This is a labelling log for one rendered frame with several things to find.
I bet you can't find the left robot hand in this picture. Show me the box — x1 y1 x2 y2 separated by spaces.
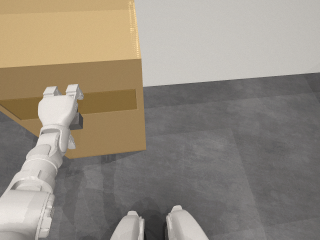
38 84 84 150

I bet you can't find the cabinet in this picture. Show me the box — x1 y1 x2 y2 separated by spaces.
0 0 146 159

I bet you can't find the left robot forearm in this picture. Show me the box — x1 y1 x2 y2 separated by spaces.
0 124 70 204

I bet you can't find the robot left upper arm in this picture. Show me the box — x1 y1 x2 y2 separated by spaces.
0 189 55 240

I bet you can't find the robot shin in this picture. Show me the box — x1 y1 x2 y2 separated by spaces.
127 211 139 217
168 205 182 240

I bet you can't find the drawer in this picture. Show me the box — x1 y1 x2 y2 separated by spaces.
0 89 137 120

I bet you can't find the handle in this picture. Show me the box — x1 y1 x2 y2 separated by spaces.
69 108 83 131

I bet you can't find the left robot shin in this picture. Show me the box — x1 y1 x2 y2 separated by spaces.
127 211 139 217

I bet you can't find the right robot shin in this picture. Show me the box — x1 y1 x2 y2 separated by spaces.
168 205 182 240

